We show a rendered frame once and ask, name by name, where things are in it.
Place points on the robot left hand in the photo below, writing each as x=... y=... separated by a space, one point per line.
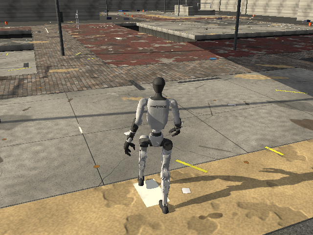
x=126 y=147

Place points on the robot right forearm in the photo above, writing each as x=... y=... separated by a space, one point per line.
x=178 y=126

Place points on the robot right thigh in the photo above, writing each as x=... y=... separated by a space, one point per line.
x=165 y=158

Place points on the robot right foot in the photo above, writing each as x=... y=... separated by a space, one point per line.
x=164 y=209

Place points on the robot left forearm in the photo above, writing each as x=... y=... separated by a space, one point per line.
x=132 y=132

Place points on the robot right upper arm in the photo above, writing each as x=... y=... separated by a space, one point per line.
x=175 y=110

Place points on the robot left upper arm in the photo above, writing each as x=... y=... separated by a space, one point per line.
x=140 y=109

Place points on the robot right hand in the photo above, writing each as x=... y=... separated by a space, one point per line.
x=176 y=133

